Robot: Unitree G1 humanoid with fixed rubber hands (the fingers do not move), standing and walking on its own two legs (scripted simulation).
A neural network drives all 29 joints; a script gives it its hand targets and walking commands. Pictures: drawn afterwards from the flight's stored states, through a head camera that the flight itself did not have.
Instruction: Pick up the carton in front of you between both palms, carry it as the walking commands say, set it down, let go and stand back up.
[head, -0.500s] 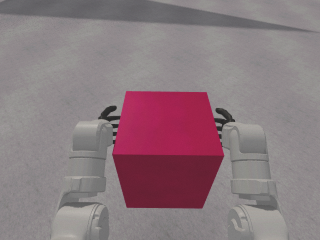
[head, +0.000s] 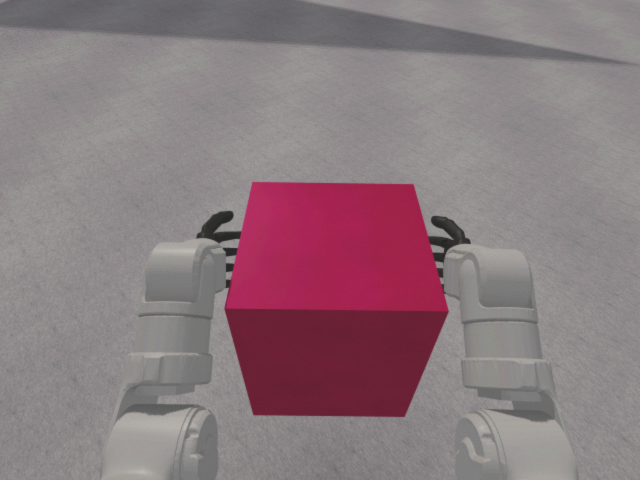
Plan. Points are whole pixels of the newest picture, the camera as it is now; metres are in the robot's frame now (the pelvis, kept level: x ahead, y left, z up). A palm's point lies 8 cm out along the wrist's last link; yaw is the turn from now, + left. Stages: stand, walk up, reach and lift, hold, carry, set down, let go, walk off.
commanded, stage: carry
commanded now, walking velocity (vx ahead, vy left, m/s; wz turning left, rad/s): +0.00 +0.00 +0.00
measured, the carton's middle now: (331, 303) +0.34 +0.00 +0.05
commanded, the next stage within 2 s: none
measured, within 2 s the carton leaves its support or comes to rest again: neither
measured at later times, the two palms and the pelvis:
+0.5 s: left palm (211, 257) +0.35 +0.15 +0.13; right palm (457, 265) +0.35 -0.15 +0.13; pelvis +0.01 +0.00 +0.00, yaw +0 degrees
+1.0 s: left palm (275, 179) +0.52 +0.08 +0.12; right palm (466, 182) +0.53 -0.22 +0.12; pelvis +0.17 -0.06 +0.01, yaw -2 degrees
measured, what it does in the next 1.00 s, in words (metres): walks ahead: right foot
